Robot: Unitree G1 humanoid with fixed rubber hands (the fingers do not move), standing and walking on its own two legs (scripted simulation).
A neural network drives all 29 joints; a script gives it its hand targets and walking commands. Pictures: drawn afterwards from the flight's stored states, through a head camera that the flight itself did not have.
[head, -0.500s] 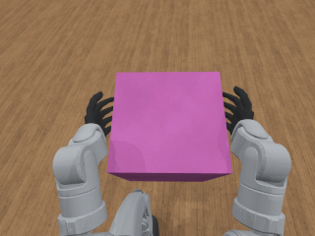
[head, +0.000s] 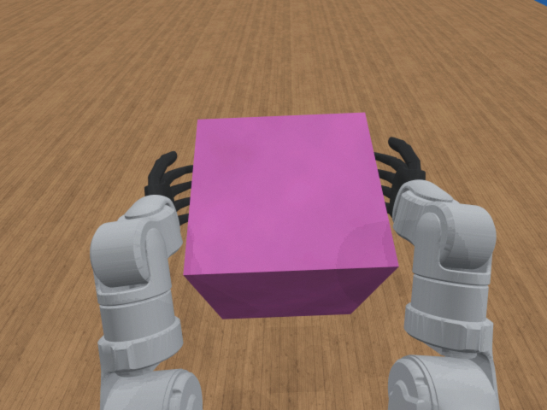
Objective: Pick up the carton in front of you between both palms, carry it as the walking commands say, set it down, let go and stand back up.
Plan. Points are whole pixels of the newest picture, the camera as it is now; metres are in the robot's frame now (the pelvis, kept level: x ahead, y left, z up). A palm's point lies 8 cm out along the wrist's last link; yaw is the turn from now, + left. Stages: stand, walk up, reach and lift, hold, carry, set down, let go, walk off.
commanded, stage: carry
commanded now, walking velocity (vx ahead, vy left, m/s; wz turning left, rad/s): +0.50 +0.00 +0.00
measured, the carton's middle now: (284, 229) +0.37 -0.01 +0.12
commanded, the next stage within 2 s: none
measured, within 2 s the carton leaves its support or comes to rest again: neither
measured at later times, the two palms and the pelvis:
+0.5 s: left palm (196, 141) +0.62 +0.15 +0.10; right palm (344, 143) +0.62 -0.15 +0.10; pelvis +0.34 +0.01 +0.00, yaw +1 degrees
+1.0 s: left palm (219, 82) +0.91 +0.13 +0.09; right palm (331, 83) +0.92 -0.17 +0.09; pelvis +0.69 -0.02 -0.02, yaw +1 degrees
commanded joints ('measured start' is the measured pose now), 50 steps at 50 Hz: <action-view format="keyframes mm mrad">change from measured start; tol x32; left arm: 1 -632 -599 -540 15 -199 0 9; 9 -777 -848 -594 -37 -307 -27 -44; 20 -115 -1017 -748 -156 -191 -114 -149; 50 290 -663 -798 -393 -214 -62 -114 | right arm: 1 -467 610 476 3 164 58 32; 21 -48 1065 834 -320 196 -57 138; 50 352 670 824 -514 201 9 139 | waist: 1 60 183 -264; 4 90 -284 -421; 24 66 -158 -288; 28 16 287 -469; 50 79 -108 -227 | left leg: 1 53 152 36 235 1039 10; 5 -654 -21 -118 998 -63 -13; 22 -530 21 115 101 407 -65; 25 -135 -16 194 -36 474 -33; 28 476 457 -560 -45 552 234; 45 7 268 49 -220 501 43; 50 -379 110 137 545 446 -82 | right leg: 1 382 86 -90 -111 8 -7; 5 862 -362 734 -217 -173 -222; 24 847 -154 -17 -97 676 4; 29 -124 0 115 750 -492 69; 46 124 -64 -67 -37 -11 58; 50 763 -262 297 -151 -383 -41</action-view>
